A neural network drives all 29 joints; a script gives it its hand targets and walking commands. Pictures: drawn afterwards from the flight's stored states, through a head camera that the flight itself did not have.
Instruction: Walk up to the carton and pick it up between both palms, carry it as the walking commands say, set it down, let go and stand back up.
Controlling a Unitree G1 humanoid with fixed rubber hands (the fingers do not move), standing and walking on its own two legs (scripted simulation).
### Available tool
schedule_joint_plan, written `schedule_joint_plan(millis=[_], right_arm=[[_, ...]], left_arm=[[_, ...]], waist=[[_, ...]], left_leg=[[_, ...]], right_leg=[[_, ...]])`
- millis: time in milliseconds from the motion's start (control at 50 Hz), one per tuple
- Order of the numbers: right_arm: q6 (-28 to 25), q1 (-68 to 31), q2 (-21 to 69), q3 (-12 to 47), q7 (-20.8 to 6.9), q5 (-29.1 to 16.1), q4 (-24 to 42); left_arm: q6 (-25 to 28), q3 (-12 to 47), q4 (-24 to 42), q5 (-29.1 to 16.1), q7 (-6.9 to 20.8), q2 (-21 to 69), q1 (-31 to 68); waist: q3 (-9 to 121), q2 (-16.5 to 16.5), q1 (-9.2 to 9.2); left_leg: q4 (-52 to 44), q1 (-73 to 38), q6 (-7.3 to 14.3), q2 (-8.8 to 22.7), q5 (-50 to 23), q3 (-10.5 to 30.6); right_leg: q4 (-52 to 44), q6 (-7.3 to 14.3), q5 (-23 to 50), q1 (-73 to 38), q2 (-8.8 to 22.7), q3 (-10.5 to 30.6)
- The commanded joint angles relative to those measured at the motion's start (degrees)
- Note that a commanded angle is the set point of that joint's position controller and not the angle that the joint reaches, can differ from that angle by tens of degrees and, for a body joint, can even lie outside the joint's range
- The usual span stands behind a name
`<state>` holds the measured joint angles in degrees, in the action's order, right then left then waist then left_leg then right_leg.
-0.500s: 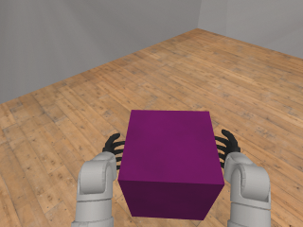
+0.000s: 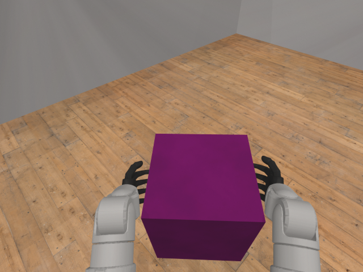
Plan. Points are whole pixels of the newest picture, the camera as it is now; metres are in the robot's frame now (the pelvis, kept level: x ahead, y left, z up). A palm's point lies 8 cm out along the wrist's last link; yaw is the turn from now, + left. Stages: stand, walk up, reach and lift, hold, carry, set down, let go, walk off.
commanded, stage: carry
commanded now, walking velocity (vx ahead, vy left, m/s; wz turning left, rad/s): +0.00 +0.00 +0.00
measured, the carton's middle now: (199, 199) +0.31 -0.01 +0.01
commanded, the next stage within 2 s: none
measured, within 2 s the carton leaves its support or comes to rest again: neither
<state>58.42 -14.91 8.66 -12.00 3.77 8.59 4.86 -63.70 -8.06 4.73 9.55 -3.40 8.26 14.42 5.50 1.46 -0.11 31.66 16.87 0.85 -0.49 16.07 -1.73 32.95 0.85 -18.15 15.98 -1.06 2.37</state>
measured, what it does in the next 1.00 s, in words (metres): stands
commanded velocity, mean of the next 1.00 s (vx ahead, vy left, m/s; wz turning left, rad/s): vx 0.00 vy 0.00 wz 0.00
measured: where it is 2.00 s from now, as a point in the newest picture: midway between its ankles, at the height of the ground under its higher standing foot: outside the picture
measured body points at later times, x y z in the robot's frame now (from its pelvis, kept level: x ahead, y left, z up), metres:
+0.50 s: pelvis +0.00 +0.00 +0.00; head -0.02 +0.01 +0.45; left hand +0.30 +0.15 +0.06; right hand +0.31 -0.15 +0.07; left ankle +0.01 +0.11 -0.73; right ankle -0.01 -0.11 -0.73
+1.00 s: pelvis -0.01 +0.00 +0.00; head -0.04 +0.01 +0.45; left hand +0.29 +0.15 +0.05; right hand +0.30 -0.15 +0.07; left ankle +0.01 +0.11 -0.73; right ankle -0.01 -0.11 -0.73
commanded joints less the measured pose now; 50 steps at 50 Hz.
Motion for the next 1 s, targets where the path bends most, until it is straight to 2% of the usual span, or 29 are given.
schedule_joint_plan(millis=[0,20,80,100,120,200,280,300,340,360,380,440,460,500,540,620,640,660,680,700,720,740,840,860,880,900,920,960,980], right_arm=[[1.19,-23.71,50.34,41.94,-12.61,-20.44,1.09],[2.49,-24.51,51.23,44.30,-12.45,-22.65,5.45],[-0.78,-21.50,45.13,32.45,-13.04,-13.27,-11.36],[0.04,-23.90,49.11,38.83,-12.83,-18.05,-2.64],[-2.31,-21.23,47.09,31.34,-12.82,-11.69,-15.48],[-1.83,-26.19,50.67,43.29,-12.49,-21.87,7.45],[-2.45,-19.80,47.34,36.37,-12.60,-15.58,-8.40],[-2.25,-22.48,48.07,39.65,-12.54,-17.54,-0.90],[-4.14,-18.80,45.26,32.44,-12.46,-11.94,-12.89],[-2.90,-23.07,49.11,40.86,-12.44,-18.96,1.29],[-3.98,-19.46,46.32,34.27,-12.42,-13.48,-10.57],[-5.06,-21.84,45.28,37.86,-11.62,-15.54,-1.60],[-6.40,-18.34,45.36,33.60,-11.70,-11.65,-9.13],[-5.16,-21.61,46.73,40.18,-11.33,-17.19,1.18],[-6.04,-15.25,41.92,31.99,-11.53,-9.86,-14.84],[-7.20,-20.31,45.22,36.76,-11.77,-14.53,-6.29],[-7.62,-18.27,44.38,35.36,-11.56,-12.46,-9.51],[-6.59,-23.41,46.46,40.95,-11.34,-18.35,3.03],[-7.18,-17.05,44.01,33.78,-11.26,-10.92,-11.69],[-6.78,-22.64,45.98,40.39,-11.00,-17.11,2.38],[-5.34,-22.38,46.74,40.92,-10.93,-18.57,3.74],[-5.67,-18.76,45.34,36.02,-11.14,-13.39,-6.96],[-7.47,-17.98,42.81,31.93,-11.28,-10.59,-12.68],[-5.92,-19.95,44.70,38.34,-11.01,-16.50,-0.64],[-7.40,-16.49,42.15,31.21,-11.21,-9.46,-14.52],[-6.70,-21.83,44.80,38.72,-11.04,-15.61,-0.77],[-7.56,-19.16,43.28,33.58,-10.97,-11.52,-10.28],[-7.14,-21.57,44.30,39.02,-10.70,-16.71,1.53],[-5.58,-23.27,47.22,41.37,-10.82,-18.27,2.58]], left_arm=[[4.53,36.17,7.90,-19.27,11.63,47.20,26.89],[2.94,40.19,11.63,-22.75,11.83,48.95,27.59],[6.39,29.06,-5.82,-12.72,11.90,43.25,22.45],[5.38,34.26,3.53,-17.21,11.75,46.34,25.17],[7.74,27.15,-9.17,-12.02,12.16,44.51,24.20],[6.96,38.85,11.68,-21.44,11.52,48.72,27.19],[8.43,30.75,0.55,-14.72,11.29,43.19,24.24],[7.76,34.16,4.85,-16.91,11.46,45.98,24.07],[9.86,27.56,-5.32,-11.70,11.20,42.31,22.29],[8.90,35.43,8.26,-18.45,11.02,45.78,25.55],[9.78,28.83,-2.54,-12.80,10.85,42.70,23.15],[10.14,31.59,2.42,-15.72,11.07,43.81,22.36],[11.99,28.07,-0.79,-13.14,10.98,41.83,24.26],[10.50,33.23,7.65,-17.26,10.97,43.68,23.73],[11.57,24.77,-9.16,-8.95,11.05,38.76,16.29],[12.54,30.89,2.08,-13.86,10.50,42.18,23.31],[13.39,29.05,0.68,-12.97,10.52,40.72,24.39],[12.17,34.90,11.35,-18.35,10.18,42.66,27.24],[12.79,27.23,-3.22,-11.87,10.67,41.23,21.83],[12.01,32.80,8.01,-17.12,10.47,42.80,23.83],[10.94,34.31,10.51,-18.55,9.81,42.98,26.14],[10.82,29.24,-0.87,-13.61,10.52,42.21,21.52],[12.80,25.60,-4.65,-11.01,10.44,39.32,22.78],[11.37,32.85,7.89,-17.11,10.15,41.26,24.84],[12.53,23.92,-8.01,-8.69,10.32,38.98,18.08],[11.77,31.98,4.38,-15.67,10.20,42.13,23.65],[12.74,26.16,-3.75,-11.48,10.51,39.75,21.40],[12.35,32.69,8.72,-16.99,10.16,41.46,24.90],[10.73,32.93,6.76,-17.63,10.42,43.34,23.65]], waist=[[13.84,2.59,0.56],[12.25,1.43,0.84],[13.10,-0.20,0.58],[13.82,0.47,0.44],[12.53,1.79,0.65],[15.43,0.88,0.21],[14.50,0.42,0.26],[15.55,1.06,0.28],[13.74,-1.61,0.06],[13.58,0.94,0.31],[13.49,-0.29,0.24],[14.32,2.69,0.38],[16.24,1.96,0.40],[15.56,1.34,0.24],[13.50,1.86,0.28],[14.12,-1.72,0.02],[14.15,1.66,0.10],[14.94,-0.66,0.07],[14.57,1.97,0.17],[14.24,2.79,0.38],[14.33,-0.41,0.11],[13.96,1.16,0.09],[13.48,-0.47,0.14],[12.67,-0.96,-0.01],[13.94,0.34,-0.07],[11.90,-0.48,0.19],[13.23,1.45,0.17],[14.78,-0.83,0.06],[13.09,2.55,0.26]], left_leg=[[-1.83,-4.21,2.34,5.83,-11.14,4.98],[-1.89,-4.64,2.34,5.62,-10.37,5.04],[-3.28,-5.73,2.67,6.25,-11.79,5.79],[-2.52,-4.58,2.67,6.01,-12.33,5.63],[-2.35,-4.95,2.42,6.16,-13.14,5.41],[-2.41,-4.83,2.61,6.71,-16.22,6.06],[-1.86,-6.73,2.41,6.26,-15.14,5.05],[-1.82,-5.64,2.46,6.52,-16.19,5.91],[-2.84,-5.72,2.18,6.26,-13.34,4.81],[-2.77,-6.38,2.19,6.21,-13.37,4.94],[-2.18,-6.29,1.80,6.48,-15.24,4.74],[-0.45,-6.85,1.89,5.76,-14.55,4.09],[-0.15,-6.67,1.53,5.61,-13.36,4.03],[-0.18,-4.59,1.58,5.24,-12.94,3.87],[-0.92,-4.91,1.91,5.88,-11.92,4.69],[-2.32,-5.62,1.54,5.54,-13.73,4.64],[-1.18,-5.98,1.75,5.99,-14.39,4.56],[-1.77,-5.98,2.04,6.17,-14.00,4.69],[-1.44,-4.23,2.09,5.95,-13.45,5.13],[-1.22,-4.83,1.79,5.53,-11.15,4.37],[-1.79,-5.23,1.69,5.85,-12.60,4.30],[-1.87,-4.74,1.93,5.53,-11.45,5.08],[-2.51,-6.56,1.91,6.55,-13.93,5.65],[-2.03,-5.87,2.29,6.68,-13.65,5.56],[-1.79,-6.26,2.40,5.77,-12.83,5.25],[-2.43,-4.93,2.10,6.12,-11.93,5.20],[-1.77,-4.67,2.52,6.09,-12.55,5.66],[-1.44,-6.49,1.99,6.05,-13.21,4.44],[-1.20,-5.08,1.89,5.58,-10.37,4.47]], right_leg=[[-5.18,1.76,20.34,-1.39,6.88,4.46],[-5.13,2.00,21.36,0.14,7.34,5.11],[-5.01,1.96,16.82,-0.27,6.69,4.13],[-5.58,2.09,16.94,-0.48,6.65,4.44],[-5.56,1.91,19.41,-0.85,6.60,3.94],[-3.82,1.84,19.64,-3.04,6.36,3.18],[-4.59,1.57,20.49,-0.72,6.39,3.98],[-4.18,1.32,19.19,-1.67,6.26,3.26],[-4.87,1.76,18.79,-1.16,6.59,3.75],[-4.88,1.86,18.82,-0.36,6.36,3.82],[-4.70,1.42,19.68,-0.43,6.35,3.19],[-4.87,1.52,25.64,-0.87,6.85,3.89],[-4.57,1.97,27.35,-2.30,7.44,4.48],[-4.84,1.63,26.20,-3.89,7.40,3.69],[-5.37,1.66,21.85,-1.39,7.28,4.62],[-4.61,1.76,20.52,-1.84,6.79,3.77],[-4.65,1.79,21.90,-2.02,6.85,3.57],[-4.61,1.58,20.40,-2.34,7.05,3.49],[-5.40,1.49,20.01,-2.38,6.45,3.44],[-6.25,1.54,21.29,-1.69,6.87,3.97],[-5.08,1.49,21.52,-1.22,7.05,3.97],[-5.81,1.79,19.31,-0.68,6.74,4.38],[-5.91,1.85,19.01,-0.11,7.05,3.88],[-5.87,1.51,18.15,-0.14,6.52,3.75],[-6.11,2.29,20.32,-0.79,7.02,4.61],[-5.98,1.80,19.08,0.10,7.27,4.30],[-6.60,1.38,20.07,-1.13,6.91,4.07],[-5.53,1.54,19.04,-0.49,6.57,3.64],[-7.05,1.56,20.40,-0.46,6.97,4.61]])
